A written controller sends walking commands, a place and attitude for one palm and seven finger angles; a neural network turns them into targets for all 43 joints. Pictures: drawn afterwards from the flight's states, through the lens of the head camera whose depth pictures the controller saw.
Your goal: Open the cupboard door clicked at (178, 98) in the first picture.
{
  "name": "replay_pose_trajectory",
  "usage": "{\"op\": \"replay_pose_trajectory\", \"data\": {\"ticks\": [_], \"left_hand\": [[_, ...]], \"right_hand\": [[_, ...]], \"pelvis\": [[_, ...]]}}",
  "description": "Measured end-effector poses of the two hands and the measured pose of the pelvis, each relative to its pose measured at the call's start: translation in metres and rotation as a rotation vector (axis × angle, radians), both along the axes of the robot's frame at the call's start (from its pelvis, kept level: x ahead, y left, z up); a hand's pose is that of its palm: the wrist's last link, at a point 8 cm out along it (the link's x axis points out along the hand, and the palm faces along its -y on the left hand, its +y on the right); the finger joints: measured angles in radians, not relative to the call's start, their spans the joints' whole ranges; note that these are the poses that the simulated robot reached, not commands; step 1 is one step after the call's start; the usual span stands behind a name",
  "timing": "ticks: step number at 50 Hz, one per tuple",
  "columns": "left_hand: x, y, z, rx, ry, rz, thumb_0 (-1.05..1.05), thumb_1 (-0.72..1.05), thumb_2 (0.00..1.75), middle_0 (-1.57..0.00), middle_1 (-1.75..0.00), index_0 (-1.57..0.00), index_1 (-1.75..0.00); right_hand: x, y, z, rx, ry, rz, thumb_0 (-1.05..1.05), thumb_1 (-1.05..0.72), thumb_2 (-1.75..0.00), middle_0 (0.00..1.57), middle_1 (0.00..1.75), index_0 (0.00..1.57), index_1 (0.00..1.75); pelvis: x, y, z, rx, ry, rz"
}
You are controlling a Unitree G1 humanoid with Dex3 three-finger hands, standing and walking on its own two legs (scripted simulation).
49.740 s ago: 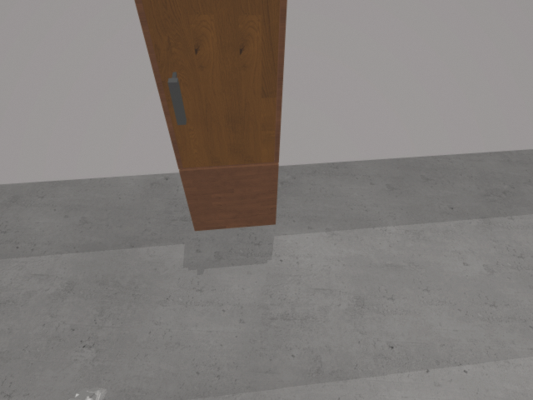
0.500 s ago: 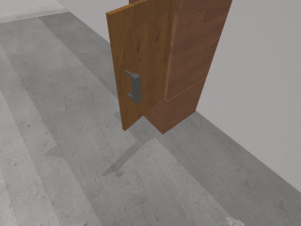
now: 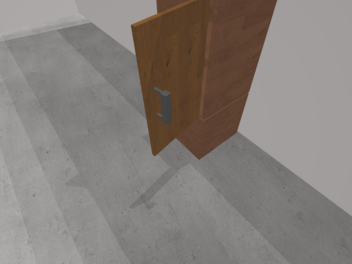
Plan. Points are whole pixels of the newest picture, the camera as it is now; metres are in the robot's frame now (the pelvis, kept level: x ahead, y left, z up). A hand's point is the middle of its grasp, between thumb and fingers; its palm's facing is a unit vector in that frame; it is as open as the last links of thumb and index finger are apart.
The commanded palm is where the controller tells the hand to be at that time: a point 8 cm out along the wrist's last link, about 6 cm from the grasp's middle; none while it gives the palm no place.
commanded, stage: let the arm hang, fingers relaxed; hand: left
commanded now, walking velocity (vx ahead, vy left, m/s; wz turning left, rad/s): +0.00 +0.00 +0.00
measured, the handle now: (162, 105) +0.64 +0.09 -0.05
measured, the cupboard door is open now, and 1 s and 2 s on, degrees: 100 100 100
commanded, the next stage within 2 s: look to check the result in 0.34 s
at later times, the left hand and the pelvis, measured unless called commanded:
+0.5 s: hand out of the picture -0.01 +0.15 -0.18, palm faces +0.03 -0.98 -0.18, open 7.3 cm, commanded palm none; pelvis +0.01 -0.01 +0.00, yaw +0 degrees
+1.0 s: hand out of the picture +0.02 +0.15 -0.17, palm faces +0.04 -0.98 -0.20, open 7.3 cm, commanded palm none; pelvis +0.02 -0.03 +0.00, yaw +0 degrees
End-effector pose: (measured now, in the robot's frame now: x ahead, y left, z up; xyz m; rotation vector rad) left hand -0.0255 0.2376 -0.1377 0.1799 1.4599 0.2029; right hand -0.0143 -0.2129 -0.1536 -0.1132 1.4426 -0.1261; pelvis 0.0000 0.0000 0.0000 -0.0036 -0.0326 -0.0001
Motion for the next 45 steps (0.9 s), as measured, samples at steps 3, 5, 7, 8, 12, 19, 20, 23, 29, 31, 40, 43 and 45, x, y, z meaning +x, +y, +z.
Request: {"op": "replay_pose_trajectory", "data": {"ticks": [3,5,7,8,12,19,20,23,29,31,40,43,45], "left_hand": [[0.010,-0.008,-0.002,-0.016,-0.031,-0.009,0.00,0.91,0.90,-0.20,-0.29,-0.20,-0.30],[0.016,-0.014,-0.004,-0.030,-0.048,-0.014,0.00,0.91,0.90,-0.20,-0.29,-0.20,-0.30],[0.021,-0.021,-0.006,-0.044,-0.061,-0.017,0.00,0.91,0.90,-0.20,-0.29,-0.20,-0.30],[0.023,-0.024,-0.007,-0.051,-0.066,-0.018,0.00,0.91,0.90,-0.20,-0.29,-0.20,-0.30],[0.025,-0.032,-0.009,-0.064,-0.064,-0.019,0.01,0.92,0.90,-0.20,-0.29,-0.20,-0.30],[0.016,-0.037,-0.009,-0.069,-0.034,-0.005,0.00,0.92,0.90,-0.20,-0.29,-0.20,-0.30],[0.015,-0.037,-0.009,-0.068,-0.029,-0.003,0.00,0.92,0.90,-0.20,-0.29,-0.20,-0.30],[0.011,-0.038,-0.009,-0.065,-0.013,0.002,0.00,0.91,0.90,-0.20,-0.29,-0.20,-0.30],[0.007,-0.038,-0.007,-0.056,0.005,0.010,0.00,0.91,0.90,-0.20,-0.29,-0.20,-0.30],[0.008,-0.039,-0.007,-0.053,0.005,0.011,0.00,0.91,0.90,-0.20,-0.29,-0.20,-0.30],[0.021,-0.041,-0.006,-0.045,-0.018,0.006,0.00,0.91,0.90,-0.20,-0.29,-0.20,-0.30],[0.027,-0.042,-0.006,-0.045,-0.027,0.004,0.00,0.91,0.90,-0.20,-0.29,-0.20,-0.30],[0.031,-0.042,-0.006,-0.044,-0.034,0.003,0.00,0.91,0.90,-0.20,-0.29,-0.20,-0.30]], "right_hand": [[-0.001,0.002,-0.001,0.007,-0.006,-0.008,0.00,-0.90,-0.90,0.20,0.30,0.20,0.30],[-0.002,0.003,0.000,0.008,-0.008,-0.014,0.00,-0.90,-0.90,0.20,0.30,0.20,0.30],[-0.003,0.003,0.000,0.007,-0.009,-0.018,0.00,-0.90,-0.90,0.20,0.30,0.20,0.30],[-0.004,0.002,0.000,0.006,-0.009,-0.021,0.00,-0.90,-0.90,0.20,0.30,0.20,0.30],[-0.006,0.001,0.002,0.001,-0.004,-0.030,0.00,-0.90,-0.90,0.20,0.30,0.20,0.30],[-0.010,-0.004,0.003,-0.005,0.019,-0.035,0.00,-0.90,-0.90,0.20,0.30,0.20,0.30],[-0.010,-0.005,0.003,-0.005,0.021,-0.035,0.00,-0.90,-0.90,0.20,0.30,0.20,0.30],[-0.009,-0.007,0.003,-0.006,0.027,-0.034,0.00,-0.90,-0.90,0.20,0.30,0.20,0.30],[-0.003,-0.012,0.003,-0.009,0.025,-0.029,0.00,-0.90,-0.90,0.20,0.30,0.20,0.30],[0.000,-0.014,0.003,-0.010,0.021,-0.026,0.00,-0.90,-0.90,0.20,0.30,0.20,0.30],[0.019,-0.023,0.003,-0.016,-0.004,-0.011,0.00,-0.90,-0.90,0.20,0.30,0.20,0.30],[0.024,-0.027,0.004,-0.021,-0.011,-0.005,0.00,-0.90,-0.90,0.20,0.30,0.20,0.30],[0.028,-0.029,0.004,-0.025,-0.015,-0.003,0.00,-0.90,-0.90,0.20,0.30,0.20,0.30]], "pelvis": [[0.000,-0.001,0.000,0.002,0.000,-0.002],[0.000,-0.002,0.000,0.002,0.000,-0.004],[0.000,-0.003,0.000,0.002,0.001,-0.005],[0.000,-0.004,-0.001,0.003,0.001,-0.005],[0.001,-0.006,-0.001,0.002,0.001,-0.007],[0.004,-0.010,-0.001,0.002,0.004,-0.007],[0.004,-0.011,0.000,0.002,0.005,-0.007],[0.006,-0.012,0.000,0.002,0.005,-0.007],[0.009,-0.016,0.000,0.003,0.006,-0.006],[0.010,-0.017,0.000,0.004,0.006,-0.005],[0.016,-0.022,0.000,0.005,0.006,-0.002],[0.018,-0.024,0.001,0.005,0.007,-0.001],[0.019,-0.025,0.001,0.005,0.007,0.000]]}}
